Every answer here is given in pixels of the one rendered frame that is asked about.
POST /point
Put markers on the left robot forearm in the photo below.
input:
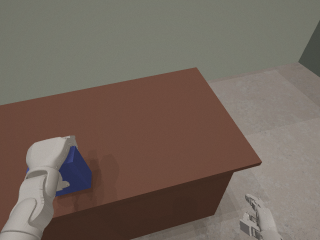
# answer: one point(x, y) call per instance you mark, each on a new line
point(34, 208)

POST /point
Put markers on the left robot hand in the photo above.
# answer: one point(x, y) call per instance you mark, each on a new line
point(51, 153)

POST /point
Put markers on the right robot hand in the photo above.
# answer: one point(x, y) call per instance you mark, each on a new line
point(252, 224)

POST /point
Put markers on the right robot forearm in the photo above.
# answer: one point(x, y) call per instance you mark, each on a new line
point(269, 235)

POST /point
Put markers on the table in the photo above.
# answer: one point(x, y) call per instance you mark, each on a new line
point(162, 150)

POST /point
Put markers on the sponge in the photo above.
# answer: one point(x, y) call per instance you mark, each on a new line
point(75, 171)

